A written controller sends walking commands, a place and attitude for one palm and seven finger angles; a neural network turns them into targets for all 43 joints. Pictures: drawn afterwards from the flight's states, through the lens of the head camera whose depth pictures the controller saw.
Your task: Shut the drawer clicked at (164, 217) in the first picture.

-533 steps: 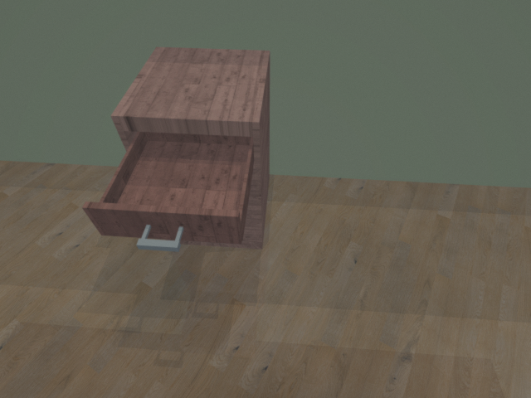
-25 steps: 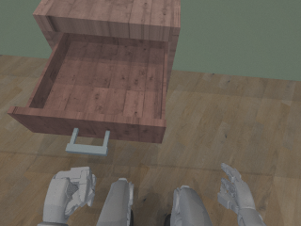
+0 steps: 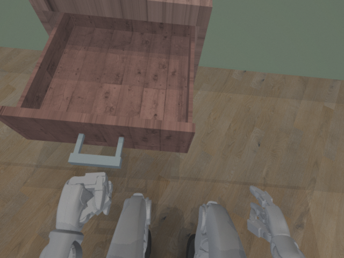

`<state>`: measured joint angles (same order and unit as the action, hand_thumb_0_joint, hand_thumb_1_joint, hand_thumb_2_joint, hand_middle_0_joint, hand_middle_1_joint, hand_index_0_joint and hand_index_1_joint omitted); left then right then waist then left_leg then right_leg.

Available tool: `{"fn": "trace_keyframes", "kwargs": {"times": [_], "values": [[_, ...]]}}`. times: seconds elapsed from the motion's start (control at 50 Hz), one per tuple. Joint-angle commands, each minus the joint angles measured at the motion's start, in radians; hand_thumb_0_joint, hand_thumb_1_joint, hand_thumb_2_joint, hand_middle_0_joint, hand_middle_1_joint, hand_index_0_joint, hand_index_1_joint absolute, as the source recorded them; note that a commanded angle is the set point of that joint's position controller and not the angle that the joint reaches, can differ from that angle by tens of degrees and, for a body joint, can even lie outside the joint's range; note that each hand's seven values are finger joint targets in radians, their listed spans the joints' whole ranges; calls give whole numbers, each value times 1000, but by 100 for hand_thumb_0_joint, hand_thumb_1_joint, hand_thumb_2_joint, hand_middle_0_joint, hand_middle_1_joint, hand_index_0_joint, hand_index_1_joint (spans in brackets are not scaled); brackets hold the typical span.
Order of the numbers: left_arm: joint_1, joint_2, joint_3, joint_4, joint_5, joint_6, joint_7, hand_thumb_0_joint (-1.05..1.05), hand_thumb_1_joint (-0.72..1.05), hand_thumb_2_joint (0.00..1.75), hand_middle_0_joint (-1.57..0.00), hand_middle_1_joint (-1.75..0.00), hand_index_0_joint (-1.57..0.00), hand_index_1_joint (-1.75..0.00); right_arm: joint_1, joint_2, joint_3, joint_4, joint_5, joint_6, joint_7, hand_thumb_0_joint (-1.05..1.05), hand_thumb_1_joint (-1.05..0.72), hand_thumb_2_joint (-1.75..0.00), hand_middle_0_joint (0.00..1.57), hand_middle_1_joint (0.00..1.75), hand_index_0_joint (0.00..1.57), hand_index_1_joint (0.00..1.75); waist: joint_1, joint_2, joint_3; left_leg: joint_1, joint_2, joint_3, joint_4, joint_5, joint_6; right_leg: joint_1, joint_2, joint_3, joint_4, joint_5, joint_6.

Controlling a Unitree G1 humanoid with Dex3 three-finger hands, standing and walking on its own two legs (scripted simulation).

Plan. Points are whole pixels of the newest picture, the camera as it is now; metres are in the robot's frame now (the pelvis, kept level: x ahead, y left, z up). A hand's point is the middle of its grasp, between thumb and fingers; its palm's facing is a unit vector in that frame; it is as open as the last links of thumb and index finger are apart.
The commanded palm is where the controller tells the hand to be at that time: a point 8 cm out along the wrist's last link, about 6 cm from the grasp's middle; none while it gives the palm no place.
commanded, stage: bring the fist close to the handle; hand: left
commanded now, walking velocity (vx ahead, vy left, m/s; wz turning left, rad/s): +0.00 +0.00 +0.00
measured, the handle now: (98, 150) +0.33 +0.19 +0.02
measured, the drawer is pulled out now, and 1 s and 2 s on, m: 0.30 0.27 0.14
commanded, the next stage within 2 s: push the drawer shut in 0.28 s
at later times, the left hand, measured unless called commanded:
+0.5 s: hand (108, 194) +0.24 +0.15 +0.02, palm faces +0.00 -1.00 -0.01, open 3.3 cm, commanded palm +0.23 +0.19 +0.02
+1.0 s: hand (113, 174) +0.28 +0.15 +0.01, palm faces -0.04 -1.00 -0.03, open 2.9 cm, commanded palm +0.29 +0.19 +0.02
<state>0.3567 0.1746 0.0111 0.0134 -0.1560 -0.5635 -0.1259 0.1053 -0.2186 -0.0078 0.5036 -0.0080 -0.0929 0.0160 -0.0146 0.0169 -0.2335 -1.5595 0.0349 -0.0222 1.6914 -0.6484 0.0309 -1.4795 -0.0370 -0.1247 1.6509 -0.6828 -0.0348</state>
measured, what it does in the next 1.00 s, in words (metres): stands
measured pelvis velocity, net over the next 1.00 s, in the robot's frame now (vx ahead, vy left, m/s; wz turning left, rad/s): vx -0.01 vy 0.00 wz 0.01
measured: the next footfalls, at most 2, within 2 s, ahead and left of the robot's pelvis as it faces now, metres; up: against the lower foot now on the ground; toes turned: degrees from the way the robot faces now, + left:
none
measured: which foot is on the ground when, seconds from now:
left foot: down 0.00-1.00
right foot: down 0.00-1.00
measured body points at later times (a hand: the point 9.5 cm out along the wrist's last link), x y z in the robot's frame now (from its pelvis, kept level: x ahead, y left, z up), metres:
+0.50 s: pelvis +0.00 +0.00 +0.00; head +0.14 +0.03 +0.43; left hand +0.24 +0.20 +0.02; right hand +0.22 -0.22 -0.09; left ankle +0.06 +0.10 -0.52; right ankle +0.04 -0.11 -0.52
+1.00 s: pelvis -0.01 +0.00 +0.00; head +0.13 +0.03 +0.42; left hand +0.28 +0.20 +0.01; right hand +0.19 -0.23 -0.10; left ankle +0.06 +0.10 -0.52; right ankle +0.04 -0.11 -0.52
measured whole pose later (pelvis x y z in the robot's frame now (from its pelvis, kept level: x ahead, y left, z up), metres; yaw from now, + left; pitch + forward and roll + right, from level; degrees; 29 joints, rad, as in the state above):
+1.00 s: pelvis -0.01 +0.00 +0.00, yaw +0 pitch +29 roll -5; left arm 0.07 0.21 0.00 0.17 -0.13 -0.52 -0.06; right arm 0.12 -0.25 0.03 0.54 -0.01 -0.05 -0.01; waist -0.02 0.03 -0.21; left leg -1.58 0.02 -0.04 1.68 -0.61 0.03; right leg -1.49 -0.04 -0.14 1.64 -0.65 -0.03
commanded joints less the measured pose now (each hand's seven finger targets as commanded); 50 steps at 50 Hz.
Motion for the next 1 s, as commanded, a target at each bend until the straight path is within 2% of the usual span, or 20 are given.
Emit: {"fn": "trace_keyframes", "kwargs": {"times": [0.0,0.06,0.08,0.1,0.14,0.16,0.26,0.32,0.38,0.48,0.5,0.56,0.6,0.66,0.68,0.74,0.78,0.92,0.94,0.98], "values": [[54,63,35,-260,-17,-70,6,0,90,90,-140,-160,-140,-160,-23,-137,-59,-159,6,-37,-4,0,-90,-90,20,30,20,30,11,47,-398,374,-36,-63,-260,232,-7,216,43,81,-245,177,-12],[46,40,10,-244,-13,-49,9,0,90,90,-140,-160,-140,-160,-18,-139,-57,-157,8,-30,-6,0,-90,-90,20,30,20,30,-7,33,-376,365,-36,-69,-257,220,-6,198,43,73,-244,174,-8],[58,41,7,-227,-7,-39,8,0,90,90,-140,-160,-140,-160,-21,-140,-56,-157,10,-26,-6,0,-90,-90,20,30,20,30,-5,38,-353,355,-35,-71,-264,203,-8,191,43,69,-243,161,-10],[58,29,-4,-224,-5,-31,7,0,90,90,-140,-160,-140,-160,-19,-141,-55,-162,11,-23,-6,0,-90,-90,20,30,20,30,-11,15,-349,346,-36,-73,-264,190,-6,192,44,66,-243,153,-9],[61,25,-17,-220,6,-23,9,0,90,90,-140,-160,-140,-160,-20,-143,-55,-169,11,-21,-8,0,-90,-90,20,30,20,30,-9,19,-346,357,-36,-79,-271,189,-7,180,44,62,-239,151,-9],[34,18,-36,-232,8,-21,10,0,90,90,-140,-160,-140,-160,-20,-143,-54,-173,12,-21,-8,0,-90,-90,20,30,20,30,-19,15,-345,354,-37,-80,-270,182,-6,177,41,63,-240,148,-8],[4,47,-11,-251,19,-42,42,0,90,90,-140,-160,-140,-160,-14,-136,-50,-173,6,-22,-12,0,-90,-90,20,30,20,30,-12,26,-343,353,-40,-74,-269,178,-8,175,40,66,-243,142,-9],[24,64,16,-239,26,-55,61,0,90,90,-140,-160,-140,-160,-14,-130,-50,-166,4,-21,-10,0,-90,-90,20,30,20,30,6,35,-360,363,-40,-74,-271,211,-12,185,43,68,-236,159,-12],[43,46,5,-233,24,-56,61,0,90,90,-140,-160,-140,-160,-17,-130,-52,-169,4,-15,-3,0,-90,-90,20,30,20,30,5,37,-375,384,-39,-69,-268,243,-14,193,42,68,-237,188,-11],[-64,53,-1,-176,19,-47,38,0,90,90,-140,-160,-140,-160,-7,-140,-44,-154,6,-10,-10,0,-90,-90,20,30,20,30,-32,9,-324,310,-40,-61,-240,177,-5,192,43,84,-263,150,-8],[-89,65,12,-179,16,-51,34,0,90,90,-140,-160,-140,-160,-2,-143,-44,-148,6,-11,-13,0,-90,-90,20,30,20,30,-30,5,-335,312,-39,-63,-239,180,-5,192,46,82,-256,150,-9],[-128,62,5,-199,6,-55,27,0,90,90,-140,-160,-140,-160,1,-146,-43,-147,4,-16,-16,0,-90,-90,20,30,20,30,-25,47,-382,351,-38,-63,-240,210,-6,193,43,82,-252,172,-11],[-143,68,14,-193,4,-52,30,0,90,90,-140,-160,-140,-160,5,-151,-42,-144,4,-14,-16,0,-90,-90,20,30,20,30,-20,58,-384,375,-36,-66,-249,222,-9,185,43,75,-250,179,-12],[-229,57,-7,-198,6,-45,45,0,90,90,-140,-160,-140,-160,10,-157,-41,-134,2,-14,-17,0,-90,-90,20,30,20,30,-45,70,-386,389,-33,-75,-246,214,-7,154,41,68,-249,178,-9],[-255,64,1,-178,10,-43,51,0,90,90,-140,-160,-140,-160,14,-160,-41,-127,2,-11,-19,0,-90,-90,20,30,20,30,-53,43,-369,369,-33,-75,-244,188,-5,150,43,69,-253,163,-7],[-362,79,7,-150,20,-46,63,0,90,90,-140,-160,-140,-160,17,-166,-36,-110,-1,-13,-26,0,-90,-90,20,30,20,30,-67,37,-365,339,-36,-74,-231,151,0,144,41,75,-258,136,-6],[-391,64,-12,-146,27,-51,67,0,90,90,-140,-160,-140,-160,21,-169,-38,-105,-2,-15,-27,0,-90,-90,20,30,20,30,-67,52,-391,376,-34,-84,-240,153,-3,126,39,67,-251,141,-6],[-527,104,16,-87,29,-22,72,0,90,90,-140,-160,-140,-160,29,-183,-31,-90,1,-1,-36,0,-90,-90,20,30,20,30,-69,61,-403,371,-36,-80,-256,94,0,146,37,76,-274,107,-7],[-545,105,17,-93,29,-19,72,0,90,90,-140,-160,-140,-160,27,-187,-30,-91,0,1,-35,0,-90,-90,20,30,20,30,-64,80,-423,387,-37,-83,-262,90,-3,144,35,74,-272,107,-7],[-564,101,18,-70,26,-4,74,0,90,90,-140,-160,-140,-160,28,-189,-29,-90,3,7,-35,0,-90,-90,20,30,20,30,-66,74,-420,398,-35,-88,-273,86,-3,140,35,71,-276,111,-6]]}}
